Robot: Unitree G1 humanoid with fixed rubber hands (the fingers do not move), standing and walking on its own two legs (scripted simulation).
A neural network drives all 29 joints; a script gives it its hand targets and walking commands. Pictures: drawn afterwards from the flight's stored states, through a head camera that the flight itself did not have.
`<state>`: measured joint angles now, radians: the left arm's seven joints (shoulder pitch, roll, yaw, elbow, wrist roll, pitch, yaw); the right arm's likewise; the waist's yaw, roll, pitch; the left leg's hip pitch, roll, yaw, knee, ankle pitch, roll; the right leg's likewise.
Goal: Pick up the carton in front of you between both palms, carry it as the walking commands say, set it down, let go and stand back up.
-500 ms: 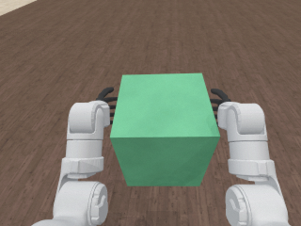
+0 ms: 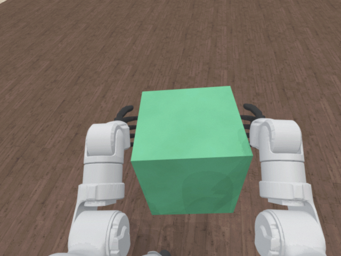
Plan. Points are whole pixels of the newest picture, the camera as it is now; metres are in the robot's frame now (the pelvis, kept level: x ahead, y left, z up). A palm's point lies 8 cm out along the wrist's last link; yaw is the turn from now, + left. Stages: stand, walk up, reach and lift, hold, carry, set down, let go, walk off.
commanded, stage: carry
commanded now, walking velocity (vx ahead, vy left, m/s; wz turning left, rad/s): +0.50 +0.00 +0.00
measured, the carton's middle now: (189, 153) +0.36 +0.00 +0.04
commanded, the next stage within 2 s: none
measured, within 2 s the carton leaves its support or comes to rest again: neither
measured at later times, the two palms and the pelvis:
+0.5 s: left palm (142, 72) +0.61 +0.15 +0.11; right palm (242, 73) +0.60 -0.15 +0.11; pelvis +0.34 +0.00 +0.00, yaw +0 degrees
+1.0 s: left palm (154, 27) +0.90 +0.15 +0.11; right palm (230, 27) +0.91 -0.15 +0.10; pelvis +0.65 -0.01 +0.01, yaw +2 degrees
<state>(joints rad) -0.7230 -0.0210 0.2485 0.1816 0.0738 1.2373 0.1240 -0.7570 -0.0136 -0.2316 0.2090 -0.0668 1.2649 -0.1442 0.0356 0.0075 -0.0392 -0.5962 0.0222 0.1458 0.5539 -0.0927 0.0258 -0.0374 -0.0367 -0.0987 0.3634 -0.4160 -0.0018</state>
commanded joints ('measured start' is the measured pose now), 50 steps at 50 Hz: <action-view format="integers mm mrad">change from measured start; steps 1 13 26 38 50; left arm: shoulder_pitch -695 -146 151 76 167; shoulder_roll -1155 -1148 -961 -1067 -948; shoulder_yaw -609 -830 -821 -858 -814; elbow -157 -497 -528 -534 -541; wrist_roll -458 -349 -327 -398 -346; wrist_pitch -20 -87 13 -33 4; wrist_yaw -247 -235 -283 -319 -301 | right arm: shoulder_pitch -629 -178 138 113 140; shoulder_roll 1187 1168 961 1100 997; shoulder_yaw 573 798 807 845 846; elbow -135 -600 -597 -571 -612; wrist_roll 399 379 346 343 354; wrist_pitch -48 -105 -12 -70 -23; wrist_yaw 215 278 327 301 292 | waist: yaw -59 -57 -29 -23 -10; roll -173 112 131 -110 -147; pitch -459 -506 -241 -273 -113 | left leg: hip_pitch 443 939 644 -14 -86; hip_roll -83 260 164 116 57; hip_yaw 97 -230 49 -76 38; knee -167 -244 -71 344 -27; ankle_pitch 121 475 567 -92 86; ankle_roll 33 123 18 -49 -16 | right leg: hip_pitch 120 -664 -169 -55 191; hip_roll -138 -25 70 -256 -205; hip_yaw -38 19 -187 148 -16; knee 258 523 68 -273 -178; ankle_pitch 1005 113 333 79 614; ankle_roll -47 20 -39 -134 -115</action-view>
